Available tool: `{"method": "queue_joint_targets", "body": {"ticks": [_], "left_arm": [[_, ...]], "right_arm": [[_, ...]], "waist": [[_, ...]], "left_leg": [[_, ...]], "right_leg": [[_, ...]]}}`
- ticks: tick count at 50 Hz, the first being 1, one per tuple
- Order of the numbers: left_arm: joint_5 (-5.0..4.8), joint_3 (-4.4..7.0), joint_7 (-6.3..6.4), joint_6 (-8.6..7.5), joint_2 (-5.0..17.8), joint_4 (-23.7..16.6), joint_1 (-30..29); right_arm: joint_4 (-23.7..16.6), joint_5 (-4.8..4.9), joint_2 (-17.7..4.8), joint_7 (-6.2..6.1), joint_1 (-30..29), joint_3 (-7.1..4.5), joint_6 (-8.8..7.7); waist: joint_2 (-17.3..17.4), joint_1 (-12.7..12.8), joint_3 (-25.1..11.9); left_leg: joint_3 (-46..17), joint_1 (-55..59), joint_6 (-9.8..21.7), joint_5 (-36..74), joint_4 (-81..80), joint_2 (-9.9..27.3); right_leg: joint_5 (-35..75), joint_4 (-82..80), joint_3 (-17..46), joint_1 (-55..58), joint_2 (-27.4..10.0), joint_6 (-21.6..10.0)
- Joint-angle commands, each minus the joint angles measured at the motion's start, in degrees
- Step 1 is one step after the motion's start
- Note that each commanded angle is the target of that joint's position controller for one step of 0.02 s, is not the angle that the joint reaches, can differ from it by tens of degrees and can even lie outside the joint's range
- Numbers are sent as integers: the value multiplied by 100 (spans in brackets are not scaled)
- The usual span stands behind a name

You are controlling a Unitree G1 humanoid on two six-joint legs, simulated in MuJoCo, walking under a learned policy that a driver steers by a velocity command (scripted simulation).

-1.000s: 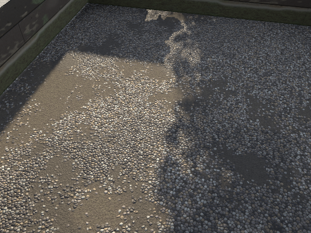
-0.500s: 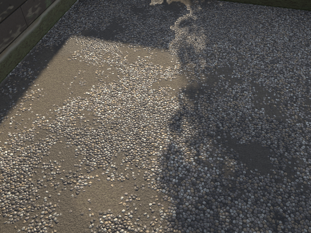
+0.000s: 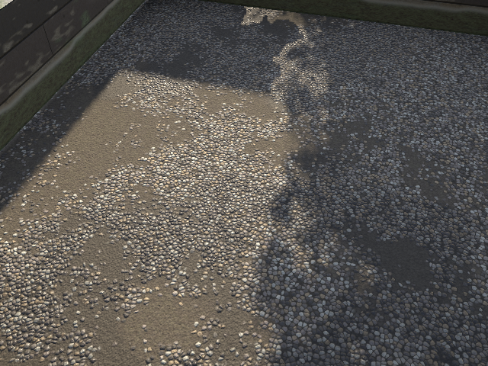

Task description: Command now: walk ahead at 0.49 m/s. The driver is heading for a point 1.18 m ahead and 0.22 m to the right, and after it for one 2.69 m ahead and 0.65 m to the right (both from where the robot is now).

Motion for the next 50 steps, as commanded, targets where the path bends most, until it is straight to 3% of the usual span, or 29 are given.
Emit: {"method": "queue_joint_targets", "body": {"ticks": [1, 50], "left_arm": [[3, 100, 11, -94, 361, -490, -268], [-2, 89, 16, -120, 362, -459, -261]], "right_arm": [[-538, -3, -419, -4, -528, -107, -101], [-605, -11, -367, 23, -539, -88, -131]], "waist": [[42, -4, -291], [19, -3, -257]], "left_leg": [[-297, -259, 261, 1846, -633, 376], [-240, -247, 239, 1705, -647, 378]], "right_leg": [[1206, -535, 373, 309, -214, -87], [1284, -584, 438, 296, -248, -96]]}}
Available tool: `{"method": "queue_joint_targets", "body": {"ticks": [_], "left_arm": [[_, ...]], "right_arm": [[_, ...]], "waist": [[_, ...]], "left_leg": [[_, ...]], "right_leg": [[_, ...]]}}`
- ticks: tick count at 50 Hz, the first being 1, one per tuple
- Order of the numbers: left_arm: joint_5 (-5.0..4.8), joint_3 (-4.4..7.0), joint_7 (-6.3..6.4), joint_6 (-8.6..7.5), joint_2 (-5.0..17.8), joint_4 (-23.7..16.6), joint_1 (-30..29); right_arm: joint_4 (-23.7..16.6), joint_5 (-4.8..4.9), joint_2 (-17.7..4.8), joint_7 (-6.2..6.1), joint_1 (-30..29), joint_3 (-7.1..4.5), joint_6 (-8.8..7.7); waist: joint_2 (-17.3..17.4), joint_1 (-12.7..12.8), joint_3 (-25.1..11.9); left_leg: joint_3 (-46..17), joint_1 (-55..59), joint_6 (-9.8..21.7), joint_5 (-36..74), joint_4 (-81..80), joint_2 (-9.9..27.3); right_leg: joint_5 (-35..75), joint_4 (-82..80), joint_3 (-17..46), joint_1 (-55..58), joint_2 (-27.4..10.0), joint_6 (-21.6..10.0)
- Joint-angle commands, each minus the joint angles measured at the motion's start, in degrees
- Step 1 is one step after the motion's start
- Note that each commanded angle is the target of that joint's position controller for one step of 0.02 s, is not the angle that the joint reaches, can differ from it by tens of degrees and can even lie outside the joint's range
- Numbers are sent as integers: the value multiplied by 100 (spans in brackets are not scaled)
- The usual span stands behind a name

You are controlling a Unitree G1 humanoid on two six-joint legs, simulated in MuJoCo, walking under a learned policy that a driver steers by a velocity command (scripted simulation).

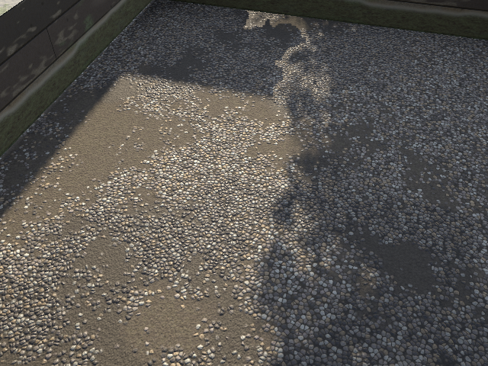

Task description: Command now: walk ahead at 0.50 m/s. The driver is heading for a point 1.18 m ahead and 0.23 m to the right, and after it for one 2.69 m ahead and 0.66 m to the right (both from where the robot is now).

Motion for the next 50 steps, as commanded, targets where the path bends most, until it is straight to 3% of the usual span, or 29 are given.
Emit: {"method": "queue_joint_targets", "body": {"ticks": [1, 9, 15, 18, 19, 20, 22, 26, 27, 30, 36, 37, 38, 42, 50], "left_arm": [[1, 104, 11, -90, 381, -488, -267], [5, 98, 9, -87, 381, -462, -208], [48, 56, 3, -67, 356, -196, 128], [27, 61, 9, -90, 416, -30, 236], [19, 22, 14, -58, 349, -169, -63], [31, 68, 14, -56, 464, -77, 85], [11, 114, 9, -50, 564, 20, 237], [-16, 126, -17, -2, 527, 90, 236], [-60, 178, -9, -24, 657, 204, 362], [-65, 132, -8, -1, 521, 165, 255], [-43, 169, 28, 28, 655, 132, 240], [65, 216, 120, 49, 950, 182, 728], [103, 203, 162, 77, 879, 239, 760], [99, 168, 212, 108, 852, 204, 653], [112, 138, 191, 86, 911, 297, 851]], "right_arm": [[-530, -2, -388, -11, -547, -107, -97], [-500, -1, -371, -15, -476, -104, -97], [-296, 15, -325, 23, -298, -81, -76], [-169, -5, -330, 31, -229, -92, -59], [-219, -70, -281, 118, -388, -78, -102], [-106, -83, -309, 134, -176, -101, -127], [9, -67, -337, 120, -90, -117, -148], [104, -35, -294, 94, -113, -118, -132], [98, 47, -355, -19, -128, -132, -95], [39, 21, -353, -81, -249, -138, -55], [13, -18, -433, -77, -187, -174, -37], [-26, -122, -488, -47, 132, -69, 14], [-67, -71, -533, -29, 43, -92, 20], [-264, -95, -556, -4, 43, -71, 14], [-487, -93, -590, -6, 119, -45, 28]], "waist": [[10, -1, -245], [24, -7, -272], [175, -3, 47], [115, -26, 98], [59, -130, 283], [-17, -145, -67], [-68, -86, -305], [-109, -30, -440], [-166, 67, -613], [-60, 41, -327], [-41, 0, -241], [-271, 272, -235], [-99, 245, -108], [113, 196, -121], [161, 172, -46]], "left_leg": [[-301, -257, 221, 1650, -607, 368], [-333, -229, 232, 1586, -646, 383], [-748, -169, 212, 1324, -1358, 580], [-819, 84, 177, 1602, -1639, 652], [-692, 223, 166, 2632, -1634, 744], [-681, 450, 184, 2747, -1703, 758], [-633, 685, 224, 2934, -1800, 783], [-564, 830, 224, 2888, -1979, 856], [-617, 722, 214, 2322, -1789, 777], [-591, 381, 161, 1981, -1787, 778], [-509, 178, 151, 1950, -1568, 720], [-781, 23, 410, 2161, -1639, 785], [-700, -69, 442, 2147, -1609, 799], [-626, -61, 356, 1850, -1519, 778], [-665, 10, 338, 1751, -1510, 773]], "right_leg": [[1262, -562, 406, 264, -241, -114], [1204, -582, 415, 285, -245, -119], [858, -1144, 468, 362, -288, -95], [1393, -1477, 531, 498, -369, -92], [2542, -1519, 641, 340, -542, -42], [2747, -1551, 621, 593, -537, -35], [2925, -1645, 632, 833, -521, -19], [2818, -1856, 651, 993, -486, -31], [2260, -1804, 611, 1188, -339, -38], [2350, -1802, 630, 1000, -415, -128], [2888, -1624, 631, 893, -475, -225], [2835, -1717, 643, 1210, -367, -440], [2938, -1721, 677, 1192, -427, -522], [2652, -1812, 739, 1059, -468, -621], [2028, -1895, 744, 823, -359, -603]]}}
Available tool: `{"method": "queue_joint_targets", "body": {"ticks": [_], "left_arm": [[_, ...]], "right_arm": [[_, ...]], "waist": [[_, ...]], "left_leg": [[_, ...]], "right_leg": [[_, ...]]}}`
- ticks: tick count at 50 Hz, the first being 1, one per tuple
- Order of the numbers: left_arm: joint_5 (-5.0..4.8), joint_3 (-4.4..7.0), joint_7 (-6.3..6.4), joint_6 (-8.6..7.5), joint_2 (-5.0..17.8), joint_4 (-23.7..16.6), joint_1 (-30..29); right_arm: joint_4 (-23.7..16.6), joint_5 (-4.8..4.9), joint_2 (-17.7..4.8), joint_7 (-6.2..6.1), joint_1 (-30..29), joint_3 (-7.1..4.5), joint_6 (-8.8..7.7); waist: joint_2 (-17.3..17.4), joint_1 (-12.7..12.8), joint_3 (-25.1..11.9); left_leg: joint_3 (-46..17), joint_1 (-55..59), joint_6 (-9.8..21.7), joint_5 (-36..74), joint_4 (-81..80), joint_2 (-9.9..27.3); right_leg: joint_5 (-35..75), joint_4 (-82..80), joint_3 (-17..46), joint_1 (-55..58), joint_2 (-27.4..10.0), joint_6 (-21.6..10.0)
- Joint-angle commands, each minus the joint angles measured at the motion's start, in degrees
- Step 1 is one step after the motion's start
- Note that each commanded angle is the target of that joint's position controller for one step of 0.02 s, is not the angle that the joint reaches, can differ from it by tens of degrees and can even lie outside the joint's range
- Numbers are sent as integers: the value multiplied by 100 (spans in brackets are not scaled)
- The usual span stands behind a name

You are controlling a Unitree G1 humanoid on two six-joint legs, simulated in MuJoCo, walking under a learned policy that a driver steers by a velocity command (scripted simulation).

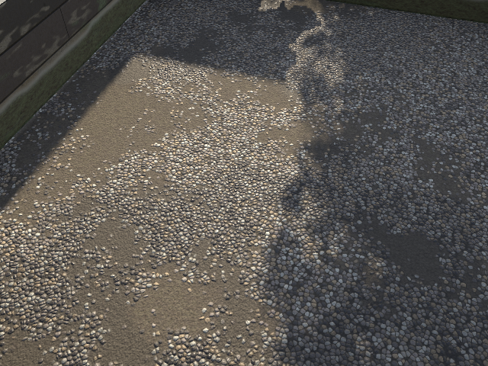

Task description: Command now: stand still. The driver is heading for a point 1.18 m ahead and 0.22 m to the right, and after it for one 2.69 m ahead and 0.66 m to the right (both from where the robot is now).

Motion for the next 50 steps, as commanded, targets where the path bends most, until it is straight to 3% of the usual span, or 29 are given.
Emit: {"method": "queue_joint_targets", "body": {"ticks": [1, 21, 22, 23, 24, 26, 27, 29, 33, 34, 35, 36, 39, 40, 41, 42, 43, 45, 46, 47, 48, 50], "left_arm": [[15, 109, 10, -66, 523, -323, 164], [37, 57, 1, -34, 549, -216, 465], [74, -7, -23, -59, 392, -188, 523], [-95, -24, -123, -148, 202, -307, -157], [-130, -32, -174, -207, 211, -313, -84], [-129, 0, -209, -245, 299, -261, 24], [-127, -3, -206, -197, 243, -488, -407], [-117, 82, -182, -166, 420, -493, -266], [-143, 118, -146, -123, 335, -640, -451], [-131, 115, -160, -157, 318, -522, -229], [-140, 75, -175, -144, 194, -590, -362], [-161, 63, -160, -87, 142, -792, -757], [-134, 126, -135, -78, 215, -893, -819], [-115, 132, -144, -140, 208, -768, -564], [-125, 87, -162, -143, 107, -795, -630], [-155, 62, -151, -88, 57, -967, -992], [-126, 75, -145, -78, 89, -964, -993], [-81, 42, -154, -72, 0, -958, -908], [-74, 77, -171, -120, 75, -698, -465], [-112, 10, -178, -89, -69, -933, -977], [-96, 11, -175, -95, -48, -893, -999], [-99, 24, -190, -108, -10, -810, -872]], "right_arm": [[-537, 5, -427, -5, -271, -97, -86], [-678, 20, -405, 28, -267, -71, -152], [-622, -1, -303, 39, -170, -31, -149], [-363, 39, -279, -25, -315, -118, -101], [-290, 31, -235, -61, -244, -91, -68], [-155, 55, -268, -74, -277, -109, -25], [-239, 49, -220, 29, -566, -115, -67], [-144, 18, -249, 36, -478, -150, -131], [-163, -8, -194, -6, -626, -188, -161], [-36, 74, -210, -114, -371, -188, -134], [-90, 89, -213, -139, -553, -194, -109], [-246, 11, -203, -28, -889, -203, -125], [-208, -30, -245, 19, -704, -234, -171], [-87, 66, -247, -91, -419, -232, -163], [-117, 96, -235, -119, -524, -228, -143], [-247, 10, -222, -16, -830, -224, -157], [-186, -21, -190, 19, -650, -218, -171], [-124, 26, -186, 46, -594, -203, -190], [32, 135, -195, -47, -284, -196, -168], [-145, 77, -193, 34, -818, -188, -175], [-81, 36, -158, 60, -681, -182, -177], [25, 43, -184, 73, -573, -190, -187]], "waist": [[96, -15, -116], [60, 61, -62], [82, 51, -194], [243, -237, -206], [145, -180, -368], [44, -146, -144], [-33, -227, 303], [-166, -147, -55], [-247, -102, -244], [-258, -31, -632], [-207, -24, -319], [-221, -127, 170], [-194, -166, -205], [-201, -87, -714], [-129, -97, -467], [-87, -206, 45], [-98, -269, -151], [16, -242, -295], [-41, -155, -732], [30, -219, 62], [-26, -292, -159], [-49, -261, -236]], "left_leg": [[-539, -364, 482, 1126, -347, 500], [-539, -400, 472, 1235, -418, 474], [-606, -211, 455, 973, -597, 524], [-389, 4, 285, 791, -673, 497], [-456, 161, 284, 669, -711, 512], [-453, 80, 333, 595, -687, 472], [-231, -144, 336, 1474, -531, 422], [-19, -145, 350, 1614, -333, 283], [236, -281, 331, 1548, 13, 141], [83, -78, 363, 799, 11, 140], [66, -251, 366, 707, 99, 133], [259, -566, 312, 1440, 268, 140], [296, -378, 295, 1962, 363, 126], [96, -52, 351, 1253, 310, 124], [8, -144, 380, 1115, 290, 159], [166, -411, 349, 1913, 379, 194], [103, -264, 335, 2080, 257, 245], [-125, -62, 351, 2356, 1, 364], [-449, 129, 386, 1269, -263, 439], [-282, -134, 358, 2199, -211, 457], [-332, 63, 321, 2280, -402, 515], [-395, 240, 302, 2277, -638, 575]], "right_leg": [[1172, -351, 792, 302, -698, -430], [1275, -337, 827, 412, -664, -376], [858, -457, 820, 421, -661, -350], [1040, -315, 812, 115, -728, -95], [661, -408, 765, 147, -641, 0], [260, -460, 714, 88, -566, 33], [1348, -325, 754, -118, -690, 48], [1758, -71, 688, 216, -691, -2], [2030, 302, 642, 338, -753, -101], [961, 265, 538, 438, -599, -82], [746, 259, 555, 247, -586, -76], [1719, 353, 666, 12, -776, -108], [2146, 665, 592, 103, -776, -93], [1104, 636, 477, 252, -588, -52], [802, 568, 497, 109, -551, -32], [1680, 612, 611, -137, -724, -39], [1820, 672, 566, -85, -740, -33], [1619, 559, 568, -51, -705, 81], [430, 292, 522, 289, -562, 109], [1321, 212, 661, -92, -719, 133], [1472, 124, 640, 16, -755, 135], [1520, -126, 714, 188, -768, 168]]}}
